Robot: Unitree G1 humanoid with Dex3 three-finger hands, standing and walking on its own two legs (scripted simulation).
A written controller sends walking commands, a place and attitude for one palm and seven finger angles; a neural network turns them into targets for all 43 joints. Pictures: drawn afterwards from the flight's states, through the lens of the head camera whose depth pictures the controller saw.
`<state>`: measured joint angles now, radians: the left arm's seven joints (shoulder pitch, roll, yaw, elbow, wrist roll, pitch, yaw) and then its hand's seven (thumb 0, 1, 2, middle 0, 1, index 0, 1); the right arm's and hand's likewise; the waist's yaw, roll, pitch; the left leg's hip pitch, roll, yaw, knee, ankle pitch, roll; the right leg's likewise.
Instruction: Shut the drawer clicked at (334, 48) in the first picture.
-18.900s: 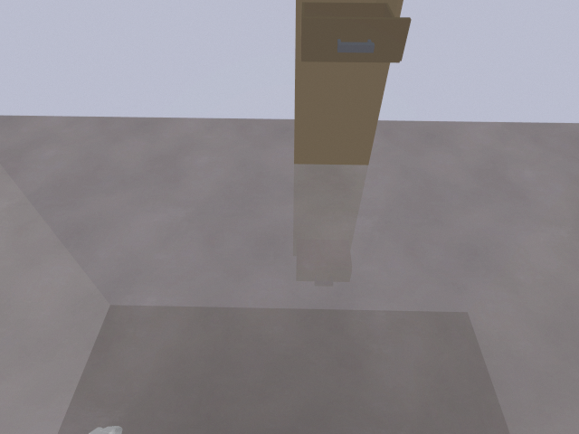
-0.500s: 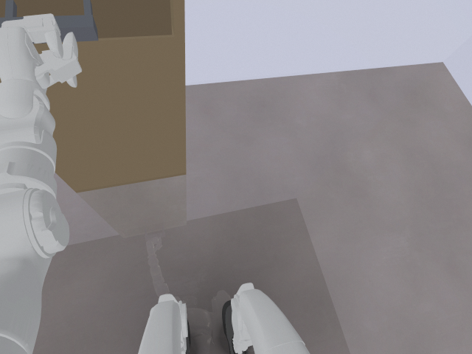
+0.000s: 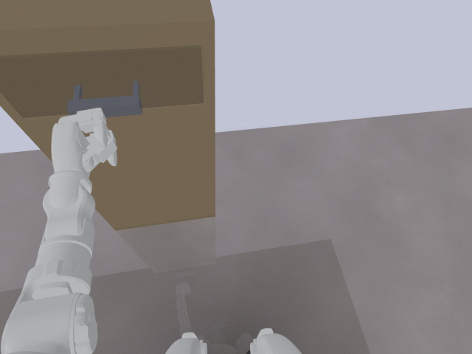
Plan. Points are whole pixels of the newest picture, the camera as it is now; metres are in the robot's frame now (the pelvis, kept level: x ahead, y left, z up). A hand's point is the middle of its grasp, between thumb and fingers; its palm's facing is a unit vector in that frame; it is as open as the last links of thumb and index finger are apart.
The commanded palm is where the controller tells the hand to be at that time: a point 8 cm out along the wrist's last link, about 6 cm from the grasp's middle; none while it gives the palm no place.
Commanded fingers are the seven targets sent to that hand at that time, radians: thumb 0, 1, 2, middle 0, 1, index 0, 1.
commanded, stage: draw the hand back to the body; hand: left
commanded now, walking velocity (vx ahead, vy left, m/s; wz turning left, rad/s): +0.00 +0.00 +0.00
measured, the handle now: (106, 98) +0.56 +0.23 +0.05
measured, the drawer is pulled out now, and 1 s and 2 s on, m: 0.00 0.00 0.00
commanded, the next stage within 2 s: step back with the hand held close in 1.22 s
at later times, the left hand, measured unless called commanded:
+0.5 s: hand (45, 220) +0.29 +0.22 +0.14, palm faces +0.21 -0.95 -0.21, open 3.3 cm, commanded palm +0.25 +0.27 +0.16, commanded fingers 0.00 0.90 0.90 -1.40 -1.60 -1.40 -1.60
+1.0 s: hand out of the picture +0.16 +0.24 +0.22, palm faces +0.41 -0.84 -0.35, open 3.3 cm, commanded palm +0.10 +0.28 +0.24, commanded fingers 0.00 0.90 0.90 -1.40 -1.60 -1.40 -1.60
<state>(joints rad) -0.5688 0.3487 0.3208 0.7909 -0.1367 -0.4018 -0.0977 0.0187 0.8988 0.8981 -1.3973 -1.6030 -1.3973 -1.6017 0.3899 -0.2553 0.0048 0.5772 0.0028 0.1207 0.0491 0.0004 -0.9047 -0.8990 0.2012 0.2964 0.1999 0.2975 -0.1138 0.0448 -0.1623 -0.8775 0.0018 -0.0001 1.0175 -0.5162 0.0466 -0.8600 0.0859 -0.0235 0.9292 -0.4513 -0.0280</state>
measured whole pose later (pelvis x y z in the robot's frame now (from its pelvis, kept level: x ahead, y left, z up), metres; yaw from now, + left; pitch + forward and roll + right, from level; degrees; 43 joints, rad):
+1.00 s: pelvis -0.02 -0.01 +0.07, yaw +4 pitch -4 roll -1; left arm 0.48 0.34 0.24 -0.41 -0.09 -0.07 0.09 0.02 0.89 0.90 -1.40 -1.60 -1.40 -1.60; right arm 0.21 -0.23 0.06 0.60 0.02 -0.05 -0.06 0.01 -0.90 -0.90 0.20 0.30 0.20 0.30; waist 0.06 0.07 -0.01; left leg -0.11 -0.04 -0.02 0.44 -0.26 0.04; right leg -0.10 0.04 -0.02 0.39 -0.23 -0.03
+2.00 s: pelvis -0.07 +0.00 +0.06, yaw +3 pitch +1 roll -1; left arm 0.64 0.39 0.36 -0.54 -0.04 -0.19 0.13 0.02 0.89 0.90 -1.40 -1.60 -1.40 -1.60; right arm 0.17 -0.22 0.00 0.52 0.02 0.02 -0.07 0.01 -0.90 -0.90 0.20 0.30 0.20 0.30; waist 0.00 0.02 -0.02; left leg -0.34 -0.06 -0.01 0.52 -0.20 0.07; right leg -0.33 0.02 -0.02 0.48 -0.17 0.00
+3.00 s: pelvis -0.25 +0.00 +0.03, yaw +0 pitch -1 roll -3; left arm 0.60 0.49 0.43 -0.70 -0.07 -0.27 0.10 0.01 0.88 0.90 -1.41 -1.60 -1.41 -1.60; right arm 0.22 -0.17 0.03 0.64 0.00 -0.09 -0.05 0.01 -0.90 -0.90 0.21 0.30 0.21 0.30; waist -0.01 -0.03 -0.05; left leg -0.56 0.03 0.03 0.54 0.01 0.04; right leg -0.01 0.02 0.00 0.56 -0.53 0.03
